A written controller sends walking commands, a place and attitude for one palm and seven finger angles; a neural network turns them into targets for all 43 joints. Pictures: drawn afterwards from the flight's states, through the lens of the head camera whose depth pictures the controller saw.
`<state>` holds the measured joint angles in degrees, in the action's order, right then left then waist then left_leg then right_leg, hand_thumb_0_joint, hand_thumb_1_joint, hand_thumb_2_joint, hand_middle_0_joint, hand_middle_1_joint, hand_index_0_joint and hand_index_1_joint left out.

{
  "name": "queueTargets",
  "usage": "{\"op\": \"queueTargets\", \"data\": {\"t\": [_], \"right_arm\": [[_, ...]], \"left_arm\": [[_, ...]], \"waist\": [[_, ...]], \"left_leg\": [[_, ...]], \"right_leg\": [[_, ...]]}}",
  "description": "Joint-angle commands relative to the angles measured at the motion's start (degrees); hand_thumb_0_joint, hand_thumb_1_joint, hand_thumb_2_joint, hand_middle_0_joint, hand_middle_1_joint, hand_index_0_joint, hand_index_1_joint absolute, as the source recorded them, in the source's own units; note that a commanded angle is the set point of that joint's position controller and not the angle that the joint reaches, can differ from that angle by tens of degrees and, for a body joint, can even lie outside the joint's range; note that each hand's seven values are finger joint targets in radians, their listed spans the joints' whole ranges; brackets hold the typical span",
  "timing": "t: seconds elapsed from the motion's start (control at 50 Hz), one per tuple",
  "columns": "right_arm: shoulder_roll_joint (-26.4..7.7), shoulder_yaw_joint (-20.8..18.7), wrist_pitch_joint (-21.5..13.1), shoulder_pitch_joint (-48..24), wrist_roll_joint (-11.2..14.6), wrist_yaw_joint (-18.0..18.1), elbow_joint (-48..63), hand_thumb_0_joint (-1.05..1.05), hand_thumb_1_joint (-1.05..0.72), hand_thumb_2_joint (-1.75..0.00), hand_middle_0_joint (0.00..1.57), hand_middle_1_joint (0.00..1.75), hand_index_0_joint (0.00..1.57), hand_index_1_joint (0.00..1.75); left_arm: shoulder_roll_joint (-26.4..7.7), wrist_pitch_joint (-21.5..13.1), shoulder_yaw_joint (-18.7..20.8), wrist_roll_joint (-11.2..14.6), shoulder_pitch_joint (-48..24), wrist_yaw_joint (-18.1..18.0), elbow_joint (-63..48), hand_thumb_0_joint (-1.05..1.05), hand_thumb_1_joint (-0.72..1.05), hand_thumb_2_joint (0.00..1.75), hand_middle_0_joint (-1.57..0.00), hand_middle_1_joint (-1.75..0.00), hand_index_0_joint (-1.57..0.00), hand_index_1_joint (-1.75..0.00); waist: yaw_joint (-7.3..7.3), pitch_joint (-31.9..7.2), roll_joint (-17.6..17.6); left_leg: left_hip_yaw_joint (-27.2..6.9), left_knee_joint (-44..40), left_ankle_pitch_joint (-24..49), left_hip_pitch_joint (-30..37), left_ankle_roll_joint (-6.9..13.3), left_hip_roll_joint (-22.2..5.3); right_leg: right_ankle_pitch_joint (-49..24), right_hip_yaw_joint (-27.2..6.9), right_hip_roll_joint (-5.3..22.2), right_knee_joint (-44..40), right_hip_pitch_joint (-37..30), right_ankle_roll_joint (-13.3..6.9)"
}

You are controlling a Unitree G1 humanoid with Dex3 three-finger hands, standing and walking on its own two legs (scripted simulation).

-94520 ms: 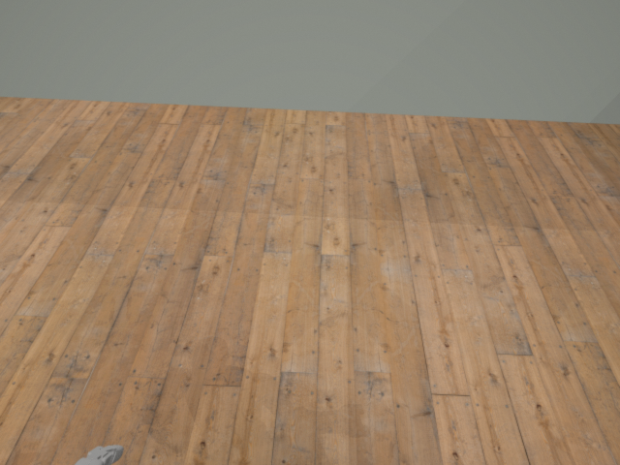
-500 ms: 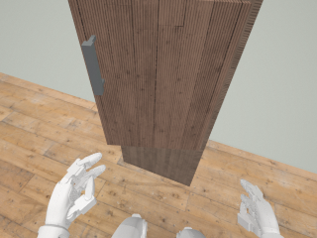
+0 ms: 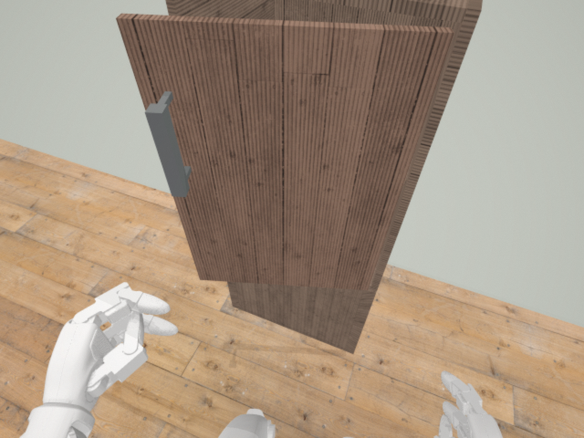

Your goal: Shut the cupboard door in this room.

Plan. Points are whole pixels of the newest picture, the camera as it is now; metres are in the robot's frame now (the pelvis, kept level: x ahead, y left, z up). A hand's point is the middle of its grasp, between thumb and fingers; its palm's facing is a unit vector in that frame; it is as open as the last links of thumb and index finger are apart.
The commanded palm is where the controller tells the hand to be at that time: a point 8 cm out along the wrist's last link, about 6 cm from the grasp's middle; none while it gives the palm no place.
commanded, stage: raise the hand and make a fist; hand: left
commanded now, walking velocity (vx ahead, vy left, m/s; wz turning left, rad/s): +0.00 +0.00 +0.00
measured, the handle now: (173, 146) +0.49 +0.21 +0.15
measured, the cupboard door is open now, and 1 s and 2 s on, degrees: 19 19 19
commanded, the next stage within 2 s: bring the fist close to the handle in 1.04 s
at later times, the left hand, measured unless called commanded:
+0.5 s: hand (136, 272) +0.27 +0.20 +0.13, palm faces +0.01 -1.00 -0.06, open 3.1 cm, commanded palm +0.25 +0.25 +0.14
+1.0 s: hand (140, 264) +0.28 +0.19 +0.15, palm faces +0.02 -1.00 -0.05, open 3.1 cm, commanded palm +0.25 +0.24 +0.15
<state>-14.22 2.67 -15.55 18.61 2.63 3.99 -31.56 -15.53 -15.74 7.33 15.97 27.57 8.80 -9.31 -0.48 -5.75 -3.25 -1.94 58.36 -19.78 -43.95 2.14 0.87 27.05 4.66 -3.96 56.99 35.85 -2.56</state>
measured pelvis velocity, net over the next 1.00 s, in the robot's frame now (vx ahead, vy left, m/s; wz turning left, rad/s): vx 0.05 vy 0.00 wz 0.00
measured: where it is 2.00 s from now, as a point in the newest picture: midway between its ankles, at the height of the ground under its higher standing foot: outside the picture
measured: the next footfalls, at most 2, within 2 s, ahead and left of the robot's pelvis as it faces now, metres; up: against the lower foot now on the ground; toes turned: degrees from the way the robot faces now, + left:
none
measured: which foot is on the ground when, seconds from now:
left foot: down 0.00-1.00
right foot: down 0.00-1.00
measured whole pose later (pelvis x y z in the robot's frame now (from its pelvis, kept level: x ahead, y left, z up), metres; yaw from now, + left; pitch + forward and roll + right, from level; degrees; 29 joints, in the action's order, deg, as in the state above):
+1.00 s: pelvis +0.05 +0.00 +0.04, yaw +0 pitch +2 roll -2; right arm -14.9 3.2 -12.2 15.2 3.1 3.6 -32.3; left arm -15.6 -5.3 9.9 16.6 18.9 10.9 -10.4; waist 0.8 -3.2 -2.5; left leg -0.4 43.1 -17.8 -27.0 2.9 2.0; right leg 23.6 2.2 -2.9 41.0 19.2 -1.9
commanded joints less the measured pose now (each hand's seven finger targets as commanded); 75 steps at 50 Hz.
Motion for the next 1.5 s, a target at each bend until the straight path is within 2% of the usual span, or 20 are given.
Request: {"op": "queueTargets", "data": {"t": [0.0, 0.06, 0.18, 0.38, 0.56, 0.62, 0.7, 0.74, 0.76, 0.82, 0.86, 1.02, 1.06, 1.08, 1.12, 1.16, 1.22, 1.34, 1.42, 1.48], "right_arm": [[-6.54, -3.18, -4.71, -8.65, 0.16, 0.15, 10.86, 0.00, -0.90, -0.90, 0.20, 0.30, 0.20, 0.30], [-6.57, -3.51, -4.48, -8.21, -0.13, 0.22, 10.34, 0.00, -0.90, -0.90, 0.20, 0.30, 0.20, 0.30], [-6.50, -3.70, -3.23, -6.83, -0.36, -0.35, 9.93, 0.00, -0.90, -0.90, 0.20, 0.30, 0.20, 0.30], [-6.29, -3.00, 0.08, -6.48, 0.07, -0.42, 10.56, 0.00, -0.90, -0.90, 0.20, 0.30, 0.20, 0.30], [-6.79, -2.08, 1.33, -8.18, 0.33, 0.07, 9.98, 0.00, -0.90, -0.90, 0.20, 0.30, 0.20, 0.30], [-6.53, -1.71, 1.13, -9.11, 0.53, 0.14, 9.97, 0.00, -0.90, -0.90, 0.20, 0.30, 0.20, 0.30], [-6.62, -1.67, 1.03, -9.64, 0.63, -0.02, 9.90, 0.00, -0.90, -0.90, 0.20, 0.30, 0.20, 0.30], [-6.64, -1.74, 0.90, -9.99, 0.60, -0.03, 9.89, 0.00, -0.90, -0.90, 0.20, 0.30, 0.20, 0.30], [-7.00, -1.85, 0.91, -9.92, 0.49, 0.00, 9.61, 0.00, -0.90, -0.90, 0.20, 0.30, 0.20, 0.30], [-6.68, -1.85, 0.65, -10.31, 0.37, -0.08, 9.90, 0.00, -0.90, -0.90, 0.20, 0.30, 0.20, 0.30], [-7.04, -1.98, 0.48, -10.26, 0.33, -0.06, 9.32, 0.00, -0.90, -0.90, 0.20, 0.30, 0.20, 0.30], [-6.90, -2.02, -0.61, -10.54, 0.38, -0.11, 8.85, 0.00, -0.90, -0.90, 0.20, 0.30, 0.20, 0.30], [-7.38, -2.10, -0.68, -10.34, 0.28, 0.02, 8.55, 0.00, -0.90, -0.90, 0.20, 0.30, 0.20, 0.30], [-6.96, -1.96, -0.74, -10.71, 0.39, 0.01, 8.75, 0.00, -0.90, -0.90, 0.20, 0.30, 0.20, 0.30], [-7.03, -2.00, -0.99, -10.83, 0.42, 0.11, 8.73, 0.00, -0.90, -0.90, 0.20, 0.30, 0.20, 0.30], [-7.50, -2.00, -0.97, -10.48, 0.37, 0.32, 7.71, 0.00, -0.90, -0.90, 0.20, 0.30, 0.20, 0.30], [-7.33, -1.92, -1.14, -10.56, 0.41, 0.67, 7.03, 0.00, -0.90, -0.90, 0.20, 0.30, 0.20, 0.30], [-7.27, -1.97, -1.24, -10.49, 0.60, 0.55, 6.85, 0.00, -0.90, -0.90, 0.20, 0.30, 0.20, 0.30], [-7.38, -2.12, -0.67, -10.21, 0.50, 0.15, 6.94, 0.00, -0.90, -0.90, 0.20, 0.30, 0.20, 0.30], [-7.30, -2.14, 0.04, -10.65, 0.50, -0.02, 7.07, 0.00, -0.90, -0.90, 0.20, 0.30, 0.20, 0.30]], "left_arm": [[-6.38, -4.27, 3.13, 1.24, -3.55, 1.47, -12.86, 0.00, 0.90, 0.90, -1.01, -1.18, -1.01, -1.18], [-7.77, -3.69, 5.38, 1.22, -2.13, 1.25, -14.03, 0.00, 0.90, 0.90, -1.06, -1.24, -1.06, -1.24], [-5.50, -2.88, 4.45, 1.13, -2.89, 0.79, -16.58, 0.00, 0.90, 0.90, -1.17, -1.36, -1.17, -1.36], [-6.07, 3.29, 5.19, 1.58, -7.41, 3.35, -18.01, 0.00, 0.90, 0.90, -1.30, -1.50, -1.30, -1.50], [-8.41, 7.51, 7.44, 2.09, -14.42, 3.56, -15.23, 0.00, 0.90, 0.90, -1.30, -1.50, -1.30, -1.50], [-8.08, 8.47, 7.32, 2.42, -17.72, 3.66, -15.93, 0.00, 0.90, 0.90, -1.30, -1.50, -1.30, -1.50], [-6.92, 9.55, 6.80, 2.51, -14.94, 3.91, -12.88, 0.00, 0.90, 0.90, -1.30, -1.50, -1.30, -1.50], [-7.20, 9.51, 7.19, 2.74, -15.33, 3.92, -13.08, 0.00, 0.90, 0.90, -1.30, -1.50, -1.30, -1.50], [-8.69, 9.38, 8.21, 2.48, -15.33, 3.50, -13.07, 0.00, 0.90, 0.90, -1.30, -1.50, -1.30, -1.50], [-8.09, 8.02, 7.68, 2.13, -16.73, 2.81, -14.85, 0.00, 0.90, 0.90, -1.30, -1.50, -1.30, -1.50], [-9.49, 7.18, 8.50, 1.71, -16.88, 2.01, -14.55, 0.00, 0.90, 0.90, -1.30, -1.50, -1.30, -1.50], [-7.57, 5.74, 6.66, 1.82, -16.80, 2.25, -13.25, 0.00, 0.90, 0.90, -1.30, -1.50, -1.30, -1.50], [-9.36, 6.06, 7.98, 1.83, -16.17, 2.40, -11.76, 0.00, 0.90, 0.90, -1.30, -1.50, -1.30, -1.50], [-7.48, 6.06, 6.39, 1.90, -16.68, 2.64, -12.04, 0.00, 0.90, 0.90, -1.30, -1.50, -1.30, -1.50], [-8.02, 5.86, 7.03, 2.08, -17.00, 2.64, -12.33, 0.00, 0.90, 0.90, -1.30, -1.50, -1.30, -1.50], [-9.77, 5.66, 7.54, 1.53, -22.55, 2.09, -11.49, 0.00, 0.90, 0.90, -1.30, -1.50, -1.30, -1.50], [-9.47, 5.43, 7.66, 1.51, -26.61, 1.87, -7.95, 0.00, 0.90, 0.90, -1.30, -1.50, -1.30, -1.50], [-8.66, 6.46, 6.51, 1.16, -29.41, 2.96, -3.95, 0.00, 0.90, 0.90, -1.30, -1.50, -1.30, -1.50], [-10.24, 7.45, 8.90, 1.30, -29.08, 2.63, -0.99, 0.00, 0.90, 0.90, -1.30, -1.50, -1.30, -1.50], [-10.70, 7.27, 9.18, 0.87, -32.52, 2.12, -1.00, 0.00, 0.90, 0.90, -1.30, -1.50, -1.30, -1.50]], "waist": [[1.17, -2.83, 0.92], [1.99, -4.87, 1.35], [1.57, -7.62, -0.70], [1.57, -9.40, -0.67], [1.51, -6.66, 0.99], [1.91, -7.49, -1.06], [2.19, -5.09, 1.37], [2.32, -4.53, 0.29], [2.33, -4.58, 2.08], [2.16, -4.90, -1.10], [1.90, -3.54, 0.30], [1.46, -3.32, 0.32], [1.38, -2.27, 1.52], [1.08, -1.94, 2.03], [1.38, -2.19, 0.64], [0.24, -1.02, 1.63], [0.12, -1.37, 2.51], [1.04, -6.07, 1.07], [1.53, -5.37, 4.00], [1.38, -5.68, 2.17]], "left_leg": [[-2.75, -11.33, -9.22, 7.56, -0.22, -0.59], [-3.01, -12.32, -3.61, 10.61, 0.11, -0.88], [-3.20, -14.02, 7.48, 18.04, -0.04, -1.18], [-3.12, -16.05, 18.46, 24.92, -0.59, -1.73], [-3.33, -19.57, 14.24, 26.42, -0.64, -1.81], [-3.58, -21.31, 13.59, 28.11, -0.87, -1.74], [-3.12, -22.48, 11.42, 27.13, -0.61, -1.54], [-2.85, -22.98, 9.38, 27.07, -0.56, -1.32], [-2.88, -22.73, 9.26, 26.58, -0.34, -1.37], [-2.57, -23.25, 7.26, 27.34, -0.41, -1.20], [-2.61, -23.17, 5.41, 26.36, -0.26, -1.29], [-2.03, -22.78, 3.93, 26.05, -0.02, -0.88], [-1.96, -22.23, 3.40, 24.78, 0.15, -0.86], [-1.86, -22.38, 2.89, 24.80, 0.18, -0.77], [-1.68, -22.15, 2.64, 24.87, 0.09, -0.68], [-2.06, -21.85, 1.87, 24.42, 0.21, -0.83], [-2.15, -21.99, 0.92, 24.62, 0.21, -0.66], [-1.34, -21.69, 6.45, 27.14, 0.32, -0.37], [-0.88, -21.56, 8.07, 26.11, 0.29, -0.36], [-0.07, -21.19, 9.21, 26.05, 0.34, -0.20]], "right_leg": [[13.55, -8.64, 3.82, -17.67, 1.92, 1.04], [4.78, -6.49, 3.03, -16.28, -0.90, 1.01], [-12.50, -2.11, 1.82, -13.01, -3.38, 0.91], [-22.04, -1.16, 1.66, -14.89, -7.90, 1.18], [-19.54, -1.32, 1.75, -18.96, -10.13, 1.04], [-18.51, -1.15, 1.86, -19.88, -11.18, 0.86], [-17.40, -1.30, 1.93, -21.44, -11.73, 1.02], [-15.79, -1.62, 1.98, -22.14, -11.65, 1.06], [-15.70, -2.02, 2.02, -22.44, -12.33, 1.05], [-13.25, -2.16, 2.05, -22.68, -11.53, 1.05], [-11.24, -2.78, 2.13, -23.45, -11.32, 1.08], [-9.24, -3.59, 2.44, -24.28, -10.94, 1.44], [-8.43, -4.46, 2.64, -24.96, -10.92, 1.66], [-7.47, -4.36, 2.75, -25.21, -10.63, 1.73], [-6.75, -4.82, 2.80, -25.36, -10.57, 1.70], [-5.88, -5.14, 2.83, -25.55, -9.61, 1.85], [-4.42, -5.16, 2.83, -25.82, -9.16, 1.87], [-12.18, -5.15, 3.07, -24.74, -12.07, 1.86], [-15.40, -5.38, 3.15, -24.77, -12.71, 2.34], [-17.08, -6.03, 3.53, -24.60, -13.24, 2.54]]}}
